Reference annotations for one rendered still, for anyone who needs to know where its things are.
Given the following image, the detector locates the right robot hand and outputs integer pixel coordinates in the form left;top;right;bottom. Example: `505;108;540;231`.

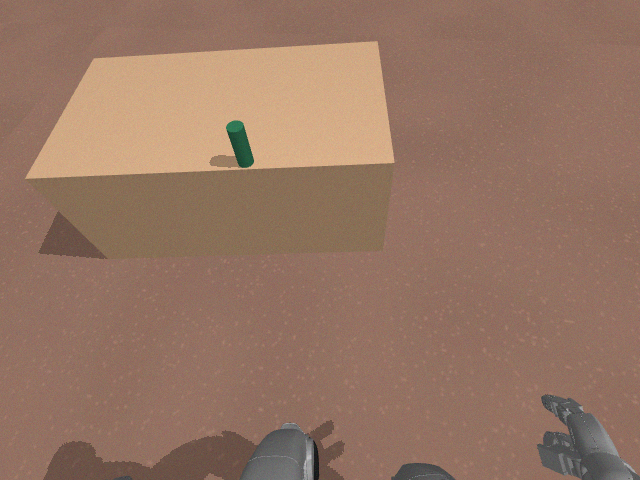
537;395;619;479

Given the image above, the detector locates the can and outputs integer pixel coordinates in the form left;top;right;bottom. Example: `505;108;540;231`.
226;120;254;168

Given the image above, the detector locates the right robot arm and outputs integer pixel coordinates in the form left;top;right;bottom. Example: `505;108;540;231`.
580;452;640;480

